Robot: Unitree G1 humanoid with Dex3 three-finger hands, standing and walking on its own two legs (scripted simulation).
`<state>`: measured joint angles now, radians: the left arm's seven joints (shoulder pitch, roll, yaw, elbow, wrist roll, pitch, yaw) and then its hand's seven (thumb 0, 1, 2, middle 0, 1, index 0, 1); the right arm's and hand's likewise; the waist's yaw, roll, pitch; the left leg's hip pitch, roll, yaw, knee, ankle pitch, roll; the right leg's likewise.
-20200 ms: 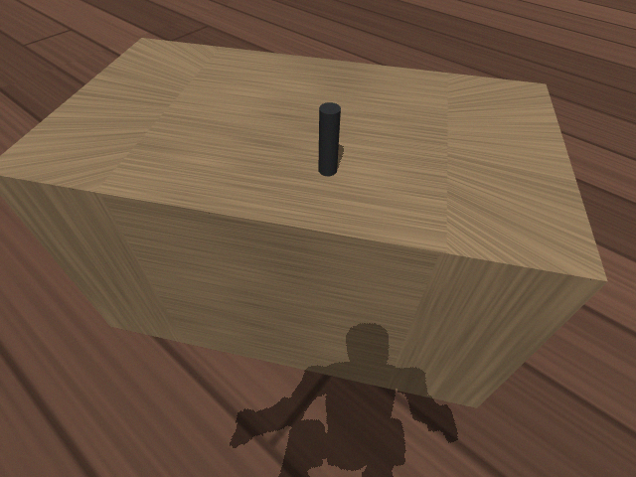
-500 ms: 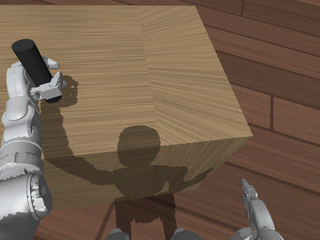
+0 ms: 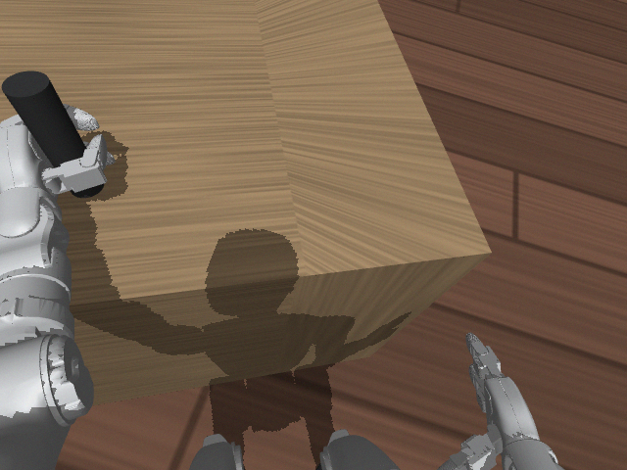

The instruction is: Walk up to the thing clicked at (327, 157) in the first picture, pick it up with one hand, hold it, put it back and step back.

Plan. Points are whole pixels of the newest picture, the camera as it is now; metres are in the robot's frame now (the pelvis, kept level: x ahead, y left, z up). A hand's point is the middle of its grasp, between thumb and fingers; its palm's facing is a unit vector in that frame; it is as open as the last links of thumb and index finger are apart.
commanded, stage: lower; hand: left
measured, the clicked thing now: (61, 142) +0.51 +0.23 +0.09
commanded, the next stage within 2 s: loosen in 0.42 s
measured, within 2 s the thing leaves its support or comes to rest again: rests again in 0.22 s
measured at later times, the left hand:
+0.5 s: hand (94, 161) +0.51 +0.21 +0.05, palm faces +0.16 -0.99 +0.00, open 5.0 cm
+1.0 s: hand (96, 164) +0.51 +0.21 +0.04, palm faces +0.17 -0.98 +0.02, open 9.2 cm
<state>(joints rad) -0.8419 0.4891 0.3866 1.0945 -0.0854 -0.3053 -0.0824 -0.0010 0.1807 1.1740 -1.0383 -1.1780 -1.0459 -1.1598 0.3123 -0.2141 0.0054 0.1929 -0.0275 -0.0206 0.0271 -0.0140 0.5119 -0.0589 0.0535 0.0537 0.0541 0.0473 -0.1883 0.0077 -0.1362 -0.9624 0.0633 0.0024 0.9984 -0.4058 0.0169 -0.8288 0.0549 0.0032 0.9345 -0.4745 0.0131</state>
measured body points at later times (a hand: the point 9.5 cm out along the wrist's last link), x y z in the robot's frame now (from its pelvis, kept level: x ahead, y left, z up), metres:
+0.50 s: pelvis +0.00 +0.00 -0.01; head +0.13 +0.04 +0.42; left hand +0.50 +0.26 +0.05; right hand +0.16 -0.25 -0.04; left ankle +0.03 +0.11 -0.67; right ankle -0.02 -0.14 -0.67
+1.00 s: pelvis -0.01 +0.00 -0.02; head +0.12 +0.04 +0.41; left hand +0.50 +0.26 +0.04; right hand +0.14 -0.25 -0.04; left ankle +0.03 +0.11 -0.67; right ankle -0.02 -0.14 -0.67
